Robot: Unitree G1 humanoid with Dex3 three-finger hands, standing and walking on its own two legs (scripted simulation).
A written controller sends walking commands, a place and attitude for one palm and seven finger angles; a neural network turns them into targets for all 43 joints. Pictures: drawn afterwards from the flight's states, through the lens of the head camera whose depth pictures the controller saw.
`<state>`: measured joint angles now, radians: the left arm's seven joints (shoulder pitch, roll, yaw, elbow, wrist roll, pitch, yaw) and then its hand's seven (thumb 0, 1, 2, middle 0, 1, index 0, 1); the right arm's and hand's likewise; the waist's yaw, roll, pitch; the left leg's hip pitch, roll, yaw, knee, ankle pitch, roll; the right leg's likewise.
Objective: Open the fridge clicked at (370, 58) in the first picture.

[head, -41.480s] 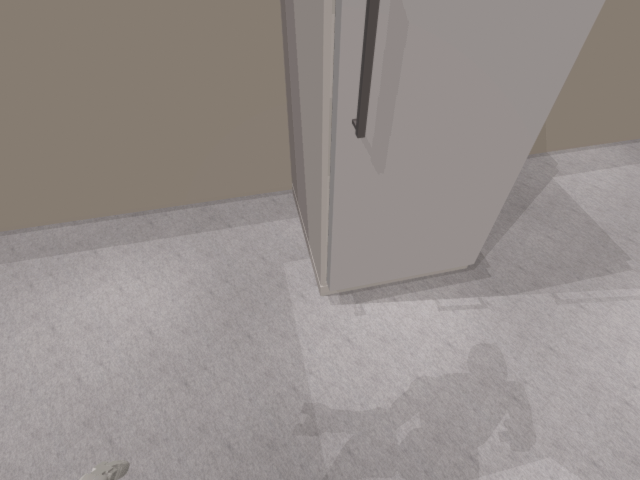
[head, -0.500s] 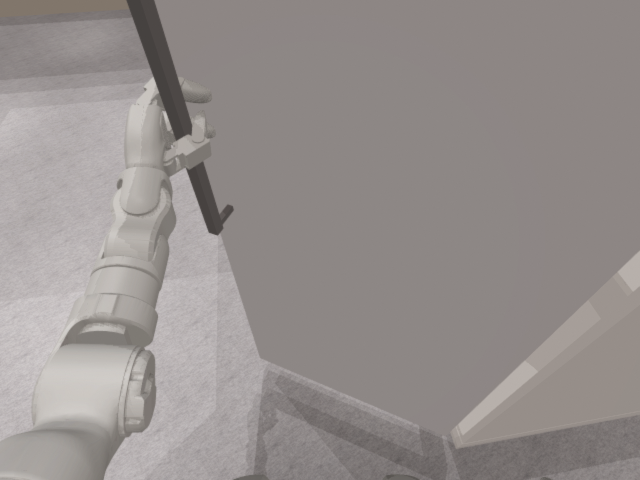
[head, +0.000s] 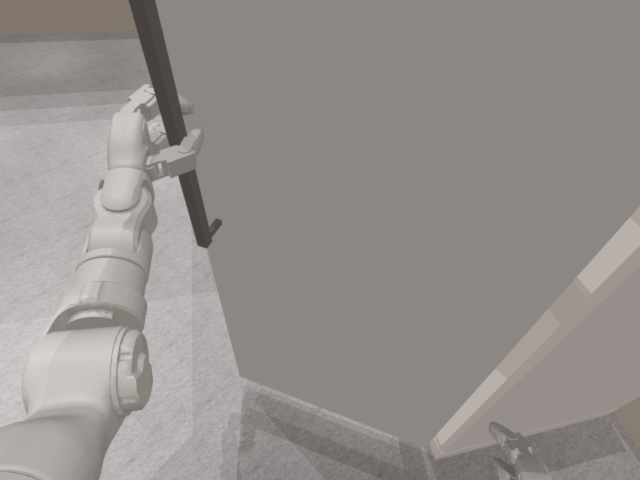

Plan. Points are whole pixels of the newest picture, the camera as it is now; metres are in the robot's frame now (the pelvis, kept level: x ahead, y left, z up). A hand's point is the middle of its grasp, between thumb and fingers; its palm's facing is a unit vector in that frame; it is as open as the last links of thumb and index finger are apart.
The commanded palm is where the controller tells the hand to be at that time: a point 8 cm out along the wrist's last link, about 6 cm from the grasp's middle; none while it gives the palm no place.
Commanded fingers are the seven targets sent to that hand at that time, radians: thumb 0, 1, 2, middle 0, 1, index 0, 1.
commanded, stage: loosen the grip on the handle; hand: left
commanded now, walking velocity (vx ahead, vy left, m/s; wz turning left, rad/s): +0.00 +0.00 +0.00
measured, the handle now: (188, 142) +0.49 +0.19 +0.18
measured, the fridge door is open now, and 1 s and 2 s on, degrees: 57 57 57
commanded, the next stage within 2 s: slip the hand off the handle in 0.44 s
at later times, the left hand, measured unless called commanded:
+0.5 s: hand (171, 161) +0.47 +0.21 +0.16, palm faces +0.22 -0.97 -0.14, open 14.2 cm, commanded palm +0.42 +0.25 +0.17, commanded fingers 0.00 -0.55 0.20 -0.25 -1.15 -0.25 -1.15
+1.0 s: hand (114, 167) +0.44 +0.27 +0.17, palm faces +0.27 -0.95 -0.15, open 14.7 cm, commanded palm +0.42 +0.31 +0.17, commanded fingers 0.00 -0.55 0.20 -0.25 -1.15 -0.25 -1.15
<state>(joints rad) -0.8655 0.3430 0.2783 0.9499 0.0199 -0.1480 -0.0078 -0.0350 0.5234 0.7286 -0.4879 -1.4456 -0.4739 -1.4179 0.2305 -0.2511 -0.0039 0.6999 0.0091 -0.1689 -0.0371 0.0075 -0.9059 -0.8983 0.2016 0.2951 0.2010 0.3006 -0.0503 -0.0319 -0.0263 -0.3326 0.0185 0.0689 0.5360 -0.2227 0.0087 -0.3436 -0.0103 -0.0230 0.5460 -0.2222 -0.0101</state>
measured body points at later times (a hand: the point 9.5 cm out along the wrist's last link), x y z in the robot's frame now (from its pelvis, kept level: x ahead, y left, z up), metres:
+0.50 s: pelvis +0.02 +0.02 +0.00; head +0.05 +0.02 +0.45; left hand +0.45 +0.26 +0.17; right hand +0.07 -0.25 -0.12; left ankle +0.04 +0.11 -0.73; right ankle +0.04 -0.11 -0.73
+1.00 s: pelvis +0.04 +0.00 +0.00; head +0.06 +0.01 +0.45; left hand +0.42 +0.32 +0.18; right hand +0.16 -0.26 -0.10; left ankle +0.04 +0.11 -0.73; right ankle +0.04 -0.11 -0.73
